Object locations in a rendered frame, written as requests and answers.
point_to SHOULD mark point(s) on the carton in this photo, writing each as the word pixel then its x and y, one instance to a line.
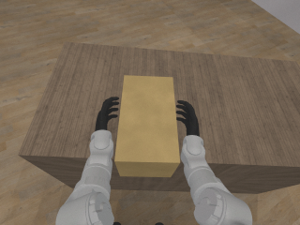
pixel 147 138

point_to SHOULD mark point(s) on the pedestal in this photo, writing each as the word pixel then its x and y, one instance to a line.
pixel 248 112

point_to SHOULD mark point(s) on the robot left upper arm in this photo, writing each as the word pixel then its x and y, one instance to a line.
pixel 93 208

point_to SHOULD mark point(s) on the left robot hand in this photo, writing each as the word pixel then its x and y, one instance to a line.
pixel 103 116

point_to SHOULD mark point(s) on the robot right forearm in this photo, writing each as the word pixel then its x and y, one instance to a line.
pixel 197 172

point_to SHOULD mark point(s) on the robot right upper arm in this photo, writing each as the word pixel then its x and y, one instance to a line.
pixel 215 206

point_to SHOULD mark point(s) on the robot left forearm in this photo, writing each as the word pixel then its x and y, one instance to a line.
pixel 97 171

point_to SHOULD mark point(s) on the right robot hand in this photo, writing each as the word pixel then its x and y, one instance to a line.
pixel 191 121

